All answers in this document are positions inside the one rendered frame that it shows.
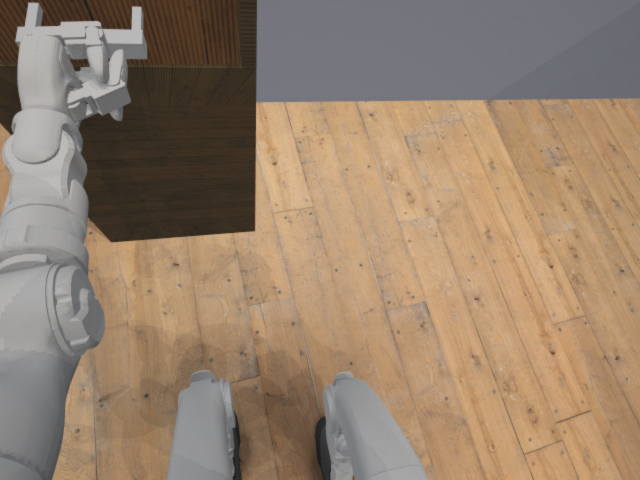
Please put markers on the robot left hand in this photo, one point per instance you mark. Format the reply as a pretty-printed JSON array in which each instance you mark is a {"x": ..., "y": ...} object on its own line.
[{"x": 46, "y": 77}]

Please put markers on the right robot thigh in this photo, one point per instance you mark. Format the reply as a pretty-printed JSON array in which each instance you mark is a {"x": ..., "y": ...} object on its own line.
[{"x": 378, "y": 448}]

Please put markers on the left robot thigh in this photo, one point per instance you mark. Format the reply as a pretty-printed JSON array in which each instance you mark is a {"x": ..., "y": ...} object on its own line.
[{"x": 204, "y": 419}]

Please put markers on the left robot forearm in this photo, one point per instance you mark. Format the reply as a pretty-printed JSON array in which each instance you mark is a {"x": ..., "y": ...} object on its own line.
[{"x": 45, "y": 216}]

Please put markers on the robot left upper arm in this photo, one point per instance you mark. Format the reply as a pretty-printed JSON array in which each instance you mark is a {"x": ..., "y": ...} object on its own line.
[{"x": 49, "y": 317}]

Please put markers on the robot thigh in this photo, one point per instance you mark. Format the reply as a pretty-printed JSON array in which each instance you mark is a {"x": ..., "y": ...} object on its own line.
[
  {"x": 204, "y": 419},
  {"x": 378, "y": 448}
]

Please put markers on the cabinet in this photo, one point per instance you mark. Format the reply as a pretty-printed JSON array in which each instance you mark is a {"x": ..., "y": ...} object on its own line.
[{"x": 182, "y": 162}]

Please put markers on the drawer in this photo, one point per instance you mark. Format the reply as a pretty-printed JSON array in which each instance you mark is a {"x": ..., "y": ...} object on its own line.
[{"x": 199, "y": 32}]

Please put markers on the handle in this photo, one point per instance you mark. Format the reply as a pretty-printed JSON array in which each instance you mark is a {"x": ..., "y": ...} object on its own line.
[{"x": 131, "y": 41}]

